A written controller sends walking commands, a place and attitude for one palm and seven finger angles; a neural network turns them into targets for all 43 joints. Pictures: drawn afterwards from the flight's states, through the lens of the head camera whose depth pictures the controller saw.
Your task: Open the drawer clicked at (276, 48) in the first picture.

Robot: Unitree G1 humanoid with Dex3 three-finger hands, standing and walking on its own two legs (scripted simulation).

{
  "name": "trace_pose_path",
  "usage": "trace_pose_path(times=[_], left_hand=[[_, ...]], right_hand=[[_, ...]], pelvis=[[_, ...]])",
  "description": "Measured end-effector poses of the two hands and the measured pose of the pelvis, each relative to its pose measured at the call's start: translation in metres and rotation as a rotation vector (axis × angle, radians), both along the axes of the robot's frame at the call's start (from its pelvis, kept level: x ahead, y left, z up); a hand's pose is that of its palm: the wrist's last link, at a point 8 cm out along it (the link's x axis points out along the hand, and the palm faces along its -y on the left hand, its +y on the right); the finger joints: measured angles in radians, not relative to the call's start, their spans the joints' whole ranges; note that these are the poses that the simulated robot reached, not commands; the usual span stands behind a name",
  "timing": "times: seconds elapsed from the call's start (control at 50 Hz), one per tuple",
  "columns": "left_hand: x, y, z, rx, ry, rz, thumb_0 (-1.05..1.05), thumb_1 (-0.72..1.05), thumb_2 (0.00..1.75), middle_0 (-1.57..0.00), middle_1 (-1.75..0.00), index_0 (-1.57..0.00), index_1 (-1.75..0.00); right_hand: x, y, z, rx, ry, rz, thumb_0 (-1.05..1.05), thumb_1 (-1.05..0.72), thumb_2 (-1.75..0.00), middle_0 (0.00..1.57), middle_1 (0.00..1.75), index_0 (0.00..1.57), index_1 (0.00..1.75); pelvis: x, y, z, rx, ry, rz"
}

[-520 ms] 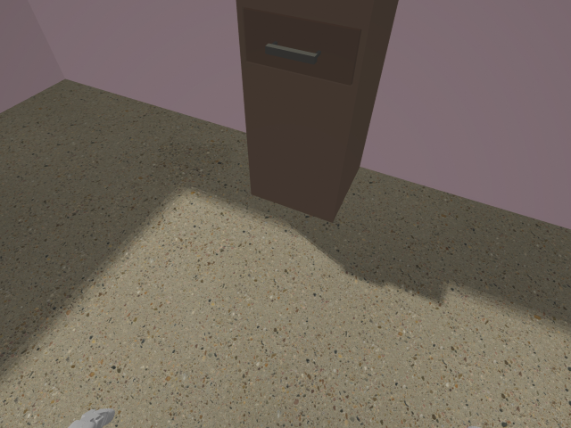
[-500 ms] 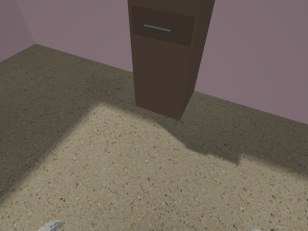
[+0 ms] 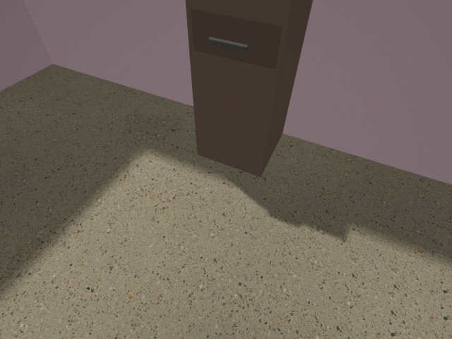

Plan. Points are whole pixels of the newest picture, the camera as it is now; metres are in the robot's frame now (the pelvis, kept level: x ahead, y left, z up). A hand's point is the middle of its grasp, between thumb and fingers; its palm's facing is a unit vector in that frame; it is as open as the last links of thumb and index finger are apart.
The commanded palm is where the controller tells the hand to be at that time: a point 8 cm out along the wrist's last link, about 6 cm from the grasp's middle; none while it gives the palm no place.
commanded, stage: stand and wait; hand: left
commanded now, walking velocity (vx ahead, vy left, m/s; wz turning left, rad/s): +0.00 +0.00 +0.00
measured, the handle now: (229, 42) +1.19 +0.06 +0.00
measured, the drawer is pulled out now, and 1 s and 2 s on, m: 0.00 0.00 0.00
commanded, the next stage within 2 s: look at it before walking up in 0.30 s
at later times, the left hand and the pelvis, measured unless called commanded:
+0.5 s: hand out of the picture +0.07 +0.23 -0.15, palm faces -0.05 -0.94 -0.33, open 7.4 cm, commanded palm none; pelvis -0.01 -0.01 +0.00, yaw +0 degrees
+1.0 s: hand out of the picture +0.07 +0.23 -0.15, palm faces -0.04 -0.94 -0.33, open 7.4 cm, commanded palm none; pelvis -0.01 -0.01 +0.00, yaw -1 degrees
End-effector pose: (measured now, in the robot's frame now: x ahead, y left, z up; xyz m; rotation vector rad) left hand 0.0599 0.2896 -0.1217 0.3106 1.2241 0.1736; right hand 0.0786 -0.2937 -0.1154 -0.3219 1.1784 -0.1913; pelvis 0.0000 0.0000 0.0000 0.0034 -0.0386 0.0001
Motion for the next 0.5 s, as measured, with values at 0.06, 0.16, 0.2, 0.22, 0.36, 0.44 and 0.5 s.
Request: trace_pose_path(times=[0.06,0.16,0.2,0.22,0.36,0.44,0.5], left_hand=[[-0.006,0.0,0.0,0.005,0.015,0.003,0.0,0.9,0.9,-0.21,-0.3,-0.21,-0.3],[-0.009,0.0,0.002,0.012,0.024,0.002,0.0,0.9,0.9,-0.21,-0.3,-0.21,-0.3],[-0.008,-0.001,0.003,0.013,0.021,0.0,0.0,0.9,0.9,-0.21,-0.3,-0.21,-0.3],[-0.008,-0.002,0.003,0.014,0.017,-0.001,0.0,0.9,0.9,-0.21,-0.3,-0.21,-0.3],[0.001,-0.007,0.005,0.012,-0.011,-0.012,0.0,0.9,0.9,-0.21,-0.3,-0.21,-0.3],[0.005,-0.01,0.006,0.009,-0.024,-0.019,0.0,0.9,0.9,-0.21,-0.3,-0.21,-0.3],[0.007,-0.011,0.006,0.007,-0.029,-0.022,0.0,0.9,0.9,-0.21,-0.3,-0.21,-0.3]], right_hand=[[-0.011,-0.003,-0.002,-0.001,0.027,-0.01,0.0,-0.9,-0.9,0.2,0.3,0.21,0.3],[-0.023,-0.006,-0.005,0.004,0.053,-0.022,0.0,-0.9,-0.9,0.2,0.3,0.21,0.3],[-0.026,-0.006,-0.005,0.007,0.056,-0.025,0.0,-0.9,-0.9,0.2,0.3,0.21,0.3],[-0.027,-0.006,-0.006,0.009,0.056,-0.026,0.0,-0.9,-0.9,0.2,0.3,0.21,0.3],[-0.026,-0.006,-0.007,0.02,0.043,-0.026,0.0,-0.9,-0.9,0.2,0.3,0.21,0.3],[-0.023,-0.006,-0.006,0.024,0.033,-0.025,0.0,-0.9,-0.9,0.2,0.3,0.21,0.3],[-0.021,-0.006,-0.005,0.024,0.027,-0.023,0.0,-0.9,-0.9,0.2,0.3,0.21,0.3]], pelvis=[[-0.002,-0.001,0.0,0.0,0.0,-0.001],[-0.004,-0.004,0.001,0.001,0.0,-0.003],[-0.005,-0.004,0.001,0.001,0.0,-0.003],[-0.006,-0.005,0.001,0.001,-0.001,-0.004],[-0.008,-0.008,0.002,0.002,-0.001,-0.005],[-0.008,-0.009,0.002,0.002,0.002,-0.006],[-0.008,-0.01,0.002,0.002,0.003,-0.007]])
